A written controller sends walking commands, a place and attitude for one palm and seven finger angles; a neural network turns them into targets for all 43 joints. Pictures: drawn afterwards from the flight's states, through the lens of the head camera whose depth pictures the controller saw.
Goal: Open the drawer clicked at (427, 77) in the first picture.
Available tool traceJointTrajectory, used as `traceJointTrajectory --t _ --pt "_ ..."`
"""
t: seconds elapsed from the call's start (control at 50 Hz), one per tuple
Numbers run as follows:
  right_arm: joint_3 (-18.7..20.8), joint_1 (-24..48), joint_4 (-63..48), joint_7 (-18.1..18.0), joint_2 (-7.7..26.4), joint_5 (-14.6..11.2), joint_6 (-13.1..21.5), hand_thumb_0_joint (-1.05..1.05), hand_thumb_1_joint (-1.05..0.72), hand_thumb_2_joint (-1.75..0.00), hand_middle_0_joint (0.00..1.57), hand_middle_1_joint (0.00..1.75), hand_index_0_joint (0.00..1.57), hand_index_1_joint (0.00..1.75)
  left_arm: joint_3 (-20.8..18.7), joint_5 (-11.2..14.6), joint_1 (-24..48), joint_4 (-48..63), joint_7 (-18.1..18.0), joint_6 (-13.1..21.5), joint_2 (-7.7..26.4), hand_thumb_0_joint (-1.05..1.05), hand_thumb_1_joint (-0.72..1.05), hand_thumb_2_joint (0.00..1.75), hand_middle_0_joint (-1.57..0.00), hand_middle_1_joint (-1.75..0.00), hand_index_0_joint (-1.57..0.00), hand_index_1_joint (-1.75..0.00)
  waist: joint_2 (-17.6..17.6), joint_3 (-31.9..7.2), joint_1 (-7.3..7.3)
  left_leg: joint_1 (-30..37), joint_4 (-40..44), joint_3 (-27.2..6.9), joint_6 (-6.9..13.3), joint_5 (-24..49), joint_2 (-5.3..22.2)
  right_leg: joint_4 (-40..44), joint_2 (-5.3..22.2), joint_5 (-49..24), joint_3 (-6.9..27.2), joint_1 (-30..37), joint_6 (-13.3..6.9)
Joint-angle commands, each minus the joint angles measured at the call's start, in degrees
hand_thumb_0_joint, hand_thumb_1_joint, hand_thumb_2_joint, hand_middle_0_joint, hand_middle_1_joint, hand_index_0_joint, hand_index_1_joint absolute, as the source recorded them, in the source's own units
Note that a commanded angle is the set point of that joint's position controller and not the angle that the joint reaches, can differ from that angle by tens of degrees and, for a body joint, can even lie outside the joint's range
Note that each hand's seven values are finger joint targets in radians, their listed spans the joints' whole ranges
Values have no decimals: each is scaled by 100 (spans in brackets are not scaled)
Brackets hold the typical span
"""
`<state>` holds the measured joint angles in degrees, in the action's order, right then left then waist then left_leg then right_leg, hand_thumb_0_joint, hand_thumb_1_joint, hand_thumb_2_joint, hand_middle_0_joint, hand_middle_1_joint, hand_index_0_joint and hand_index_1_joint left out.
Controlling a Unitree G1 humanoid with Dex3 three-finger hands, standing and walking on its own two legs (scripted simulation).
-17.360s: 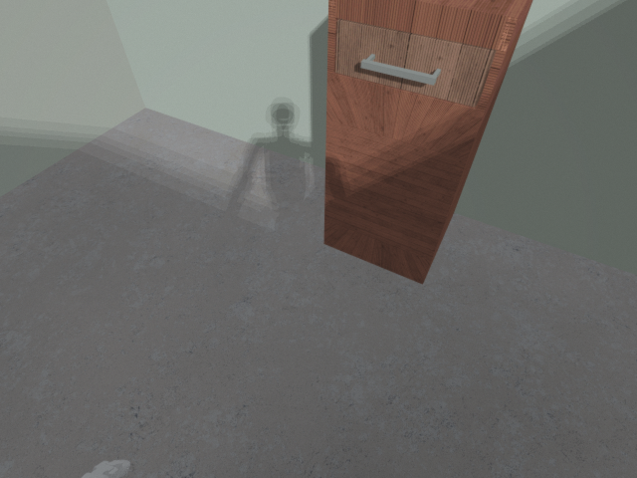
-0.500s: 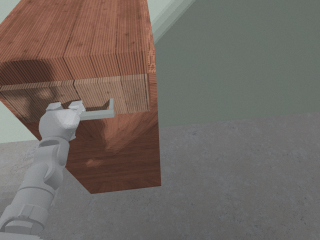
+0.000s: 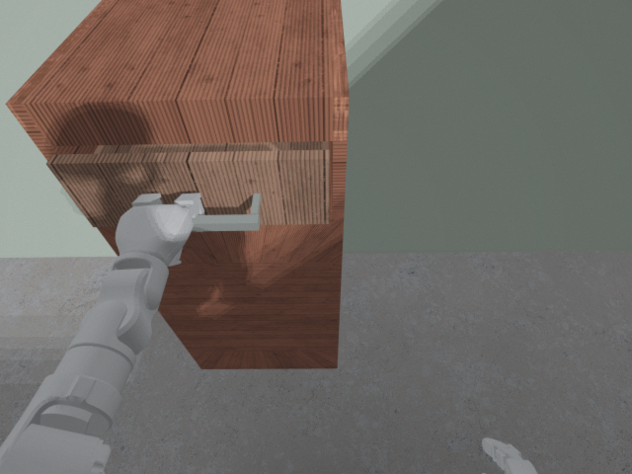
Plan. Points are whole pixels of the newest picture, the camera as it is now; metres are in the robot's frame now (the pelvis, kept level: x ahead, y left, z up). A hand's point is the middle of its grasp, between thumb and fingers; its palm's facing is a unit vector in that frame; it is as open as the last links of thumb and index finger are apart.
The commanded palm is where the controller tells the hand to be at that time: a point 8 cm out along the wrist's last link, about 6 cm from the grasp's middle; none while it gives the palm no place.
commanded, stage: pull the drawer open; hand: left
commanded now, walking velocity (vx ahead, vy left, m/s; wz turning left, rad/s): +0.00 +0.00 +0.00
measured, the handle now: (195, 212) +0.44 +0.21 +0.07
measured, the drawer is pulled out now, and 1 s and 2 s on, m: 0.03 0.11 0.29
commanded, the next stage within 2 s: open the thumb to release the handle in 1.86 s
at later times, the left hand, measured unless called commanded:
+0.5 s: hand (161, 298) +0.32 +0.23 +0.04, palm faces +0.04 -0.08 -1.00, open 5.4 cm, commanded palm +0.30 +0.23 +0.10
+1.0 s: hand (157, 306) +0.30 +0.23 +0.05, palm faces -0.01 -0.09 -1.00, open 5.6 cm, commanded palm +0.25 +0.22 +0.10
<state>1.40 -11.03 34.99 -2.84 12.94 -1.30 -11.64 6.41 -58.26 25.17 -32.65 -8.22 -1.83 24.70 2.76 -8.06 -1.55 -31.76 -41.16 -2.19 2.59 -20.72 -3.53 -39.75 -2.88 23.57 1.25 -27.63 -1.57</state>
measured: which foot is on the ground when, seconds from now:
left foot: down 0.00-1.00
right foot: down 0.00-1.00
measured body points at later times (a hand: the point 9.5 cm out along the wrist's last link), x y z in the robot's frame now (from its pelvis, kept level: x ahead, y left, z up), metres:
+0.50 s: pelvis +0.01 +0.00 +0.00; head +0.04 -0.02 +0.45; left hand +0.31 +0.23 +0.10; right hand +0.17 -0.25 -0.11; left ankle -0.01 +0.09 -0.72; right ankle -0.05 -0.11 -0.71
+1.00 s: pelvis +0.00 -0.01 +0.00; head +0.02 -0.03 +0.45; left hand +0.30 +0.23 +0.10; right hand +0.16 -0.25 -0.11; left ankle -0.01 +0.09 -0.72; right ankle -0.05 -0.11 -0.72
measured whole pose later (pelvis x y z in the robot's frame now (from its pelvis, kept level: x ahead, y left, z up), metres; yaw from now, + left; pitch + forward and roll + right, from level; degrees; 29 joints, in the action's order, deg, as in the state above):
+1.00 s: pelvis +0.00 -0.01 +0.00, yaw -2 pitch +9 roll +0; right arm 1.5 -9.9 33.9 -1.1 13.6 -0.3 -8.6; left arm 0.9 -55.7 -1.5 -6.9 -8.9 -3.9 24.3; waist 3.5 -7.2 -1.3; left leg -27.4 -39.3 -0.3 2.0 -20.6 -2.4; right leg -39.1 -3.7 23.1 3.2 -24.5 -2.0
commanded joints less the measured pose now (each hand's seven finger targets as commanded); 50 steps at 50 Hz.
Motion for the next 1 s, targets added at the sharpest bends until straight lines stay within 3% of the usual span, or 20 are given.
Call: traceJointTrajectory --t 0.0,0.02,0.08,0.12,0.22,0.24,0.32,0.36,0.4,0.44,0.48,0.5,0.52,0.58,0.62,0.7,0.72,0.76,0.82,0.98 --pt "348 -25 -732 -35 801 16 182 0 -90 -90 20 30 20 30 -558 125 1097 1099 -189 182 957 0 90 90 -40 -135 -40 -135 -234 -1767 31 1342 207 143 16 2580 114 356 -12 -2508 -93 538 -140" --pt "351 1 -758 -16 840 18 181 0 -90 -90 20 30 20 30 -748 145 796 1189 -206 187 1136 0 90 90 -40 -135 -40 -135 -203 -1837 -28 1310 224 139 -2 2656 128 338 -13 -2556 -81 649 -152" --pt "346 149 -899 62 787 -10 236 0 -90 -90 20 30 20 30 -642 270 -16 1840 -259 190 875 0 90 90 -40 -135 -40 -135 -177 -1778 -78 1319 256 164 22 2780 155 346 -16 -2733 -62 735 -113" --pt "352 199 -949 89 837 -11 286 0 -90 -90 20 30 20 30 -800 363 -684 2020 -290 99 937 0 90 90 -40 -135 -40 -135 -388 -1637 -110 1187 307 166 23 2746 175 369 -18 -2786 -61 892 -103" --pt "356 394 -1040 156 836 -9 448 0 -90 -90 20 30 20 30 -905 469 -1843 3189 -393 -94 918 0 90 90 -40 -135 -40 -135 -216 -1567 -162 1350 376 169 14 3071 234 379 7 -3020 -53 1042 -68" --pt "332 448 -1078 174 821 -15 489 0 -90 -90 20 30 20 30 -1019 454 -2183 3412 -427 -131 1005 0 90 90 -40 -135 -40 -135 -114 -1577 -239 1398 394 151 5 3168 236 367 5 -3031 -54 1048 -56" --pt "320 637 -1089 266 801 22 620 0 -90 -90 20 30 20 30 -949 498 -3090 4220 -541 -301 762 0 90 90 -40 -135 -40 -135 -47 -1436 -228 1616 376 103 -33 3638 309 354 28 -3219 -103 1007 -42" --pt "308 469 -804 155 898 25 549 0 -90 -90 20 30 20 30 -958 257 -1182 3741 -671 -417 1095 0 90 90 -40 -135 -40 -135 -79 -969 184 1494 348 47 -51 2958 282 347 -33 -2614 -177 397 -39" --pt "332 467 -765 100 834 46 569 0 -90 -90 20 30 20 30 -750 92 -1049 3482 -731 -488 873 0 90 90 -40 -135 -40 -135 15 -1009 94 1646 383 31 -72 2733 281 373 -71 -2150 -235 232 -90" --pt "325 522 -712 76 802 35 563 0 -90 -90 20 30 20 30 -715 54 -866 3595 -724 -546 925 0 90 90 -40 -135 -40 -135 83 -1430 27 1942 353 7 -95 3020 275 359 -42 -2284 -192 373 -101" --pt "295 558 -682 52 779 32 540 0 -90 -90 20 30 20 30 -563 79 -760 3481 -632 -608 816 0 90 90 -40 -135 -40 -135 28 -1473 24 1970 319 11 -112 3184 235 358 -39 -2490 -190 463 -97" --pt "289 571 -672 29 768 40 522 0 -90 -90 20 30 20 30 -522 109 -774 3305 -567 -629 764 0 90 90 -40 -135 -40 -135 -158 -1391 36 1887 312 40 -89 3069 212 379 -38 -2553 -178 529 -86" --pt "271 587 -665 12 798 42 501 0 -90 -90 20 30 20 30 -606 128 -671 3310 -500 -592 897 0 90 90 -40 -135 -40 -135 -131 -1462 22 1869 326 36 -94 3125 204 384 -26 -2619 -149 616 -98" --pt "206 707 -693 -12 722 47 467 0 -90 -90 20 30 20 30 -425 86 -389 3072 -352 -521 728 0 90 90 -40 -135 -40 -135 -253 -1209 17 1786 354 39 -86 2897 165 424 -20 -2521 -174 500 -84" --pt "192 709 -713 -42 745 57 444 0 -90 -90 20 30 20 30 -590 113 -330 2944 -278 -430 938 0 90 90 -40 -135 -40 -135 -230 -1169 -16 1694 365 69 -69 2686 132 467 -17 -2501 -123 576 -109" --pt "169 734 -749 -68 680 85 446 0 -90 -90 20 30 20 30 -515 106 -76 2763 -189 -225 827 0 90 90 -40 -135 -40 -135 -342 -1217 -27 1571 337 105 -34 2485 79 451 13 -2582 -102 616 -89" --pt "173 733 -749 -81 707 93 437 0 -90 -90 20 30 20 30 -680 83 -97 2693 -179 -186 1020 0 90 90 -40 -135 -40 -135 -333 -1231 -54 1520 322 126 -34 2440 73 465 12 -2594 -64 657 -97" --pt "167 741 -763 -77 667 81 446 0 -90 -90 20 30 20 30 -506 87 99 2701 -175 -96 834 0 90 90 -40 -135 -40 -135 -199 -1160 -17 1460 332 125 -34 2221 60 460 25 -2408 -80 538 -96" --pt "192 791 -892 -19 682 90 489 0 -90 -90 20 30 20 30 -798 177 -1018 2891 -196 -27 968 0 90 90 -40 -135 -40 -135 -268 -1412 -246 1441 330 139 -24 2422 57 440 25 -2644 -21 892 -108" --pt "228 984 -1202 258 649 99 695 0 -90 -90 20 30 20 30 -882 425 -3561 4715 -453 21 600 0 90 90 -40 -135 -40 -135 -153 -1387 -395 1484 334 115 -41 3095 182 308 76 -3150 -49 1044 -53"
